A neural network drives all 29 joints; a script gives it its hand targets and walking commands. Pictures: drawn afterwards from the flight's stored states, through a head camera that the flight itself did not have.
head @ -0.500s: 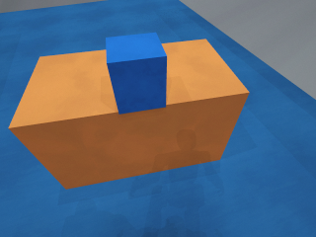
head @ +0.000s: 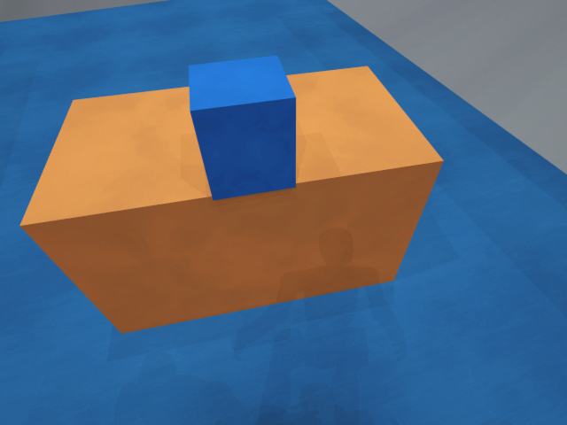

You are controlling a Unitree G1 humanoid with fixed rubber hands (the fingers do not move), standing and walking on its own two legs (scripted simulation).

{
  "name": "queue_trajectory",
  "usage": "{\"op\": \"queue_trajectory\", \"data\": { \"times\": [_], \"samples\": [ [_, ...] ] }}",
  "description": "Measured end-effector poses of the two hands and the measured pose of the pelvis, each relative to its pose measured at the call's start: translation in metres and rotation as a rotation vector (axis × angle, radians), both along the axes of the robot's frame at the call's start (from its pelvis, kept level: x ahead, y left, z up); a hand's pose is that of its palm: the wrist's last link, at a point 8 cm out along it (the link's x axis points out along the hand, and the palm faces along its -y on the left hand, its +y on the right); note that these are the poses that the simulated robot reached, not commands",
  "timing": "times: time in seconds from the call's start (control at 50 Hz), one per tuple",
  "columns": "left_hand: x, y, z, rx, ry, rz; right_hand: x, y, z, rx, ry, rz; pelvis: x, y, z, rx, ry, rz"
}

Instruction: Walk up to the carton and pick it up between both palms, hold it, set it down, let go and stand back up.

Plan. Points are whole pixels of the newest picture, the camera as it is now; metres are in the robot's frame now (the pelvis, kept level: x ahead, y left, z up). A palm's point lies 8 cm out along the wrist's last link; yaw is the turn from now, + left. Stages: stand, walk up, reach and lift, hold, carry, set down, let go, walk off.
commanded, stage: stand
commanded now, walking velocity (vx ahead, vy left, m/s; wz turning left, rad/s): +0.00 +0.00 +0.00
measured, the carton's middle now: (244, 129) +0.76 +0.11 -0.01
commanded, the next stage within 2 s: walk up in 0.18 s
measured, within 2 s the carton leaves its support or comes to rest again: neither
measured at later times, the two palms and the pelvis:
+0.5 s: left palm out of the picture +0.05 +0.30 -0.11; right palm out of the picture +0.04 -0.29 -0.11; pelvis -0.01 +0.01 +0.01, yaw +0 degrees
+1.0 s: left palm out of the picture +0.17 +0.39 -0.10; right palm out of the picture +0.12 -0.23 -0.09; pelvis +0.09 +0.07 +0.01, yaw +2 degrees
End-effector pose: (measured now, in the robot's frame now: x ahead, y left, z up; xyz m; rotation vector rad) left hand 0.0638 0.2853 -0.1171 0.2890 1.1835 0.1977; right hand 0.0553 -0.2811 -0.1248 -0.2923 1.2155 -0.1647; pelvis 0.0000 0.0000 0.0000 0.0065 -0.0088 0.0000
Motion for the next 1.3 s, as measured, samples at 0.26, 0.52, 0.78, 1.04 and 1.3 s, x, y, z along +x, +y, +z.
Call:
{"op": "queue_trajectory", "data": {
  "times": [0.26,0.52,0.78,1.04,1.3],
  "samples": [
    [-0.020,0.000,0.001,0.000,0.034,0.010,-0.018,-0.001,0.002,0.000,0.029,-0.008,-0.011,-0.001,0.004,0.001,0.005,0.000],
    [-0.014,0.020,0.009,0.015,-0.005,0.024,-0.007,-0.004,0.012,-0.022,0.018,0.017,-0.007,0.009,0.007,-0.002,0.000,0.006],
    [0.042,0.102,0.007,0.030,-0.085,0.018,0.025,0.046,0.028,-0.073,0.013,0.047,0.036,0.068,0.004,-0.029,-0.030,0.034],
    [0.117,0.097,0.022,0.031,-0.090,-0.012,0.070,0.050,0.031,-0.052,0.040,0.041,0.101,0.066,0.012,-0.010,-0.001,0.032],
    [0.176,0.037,0.037,0.065,-0.131,-0.006,0.158,0.011,0.006,0.021,-0.029,0.077,0.166,0.019,0.006,0.047,-0.046,0.045]
  ]
}}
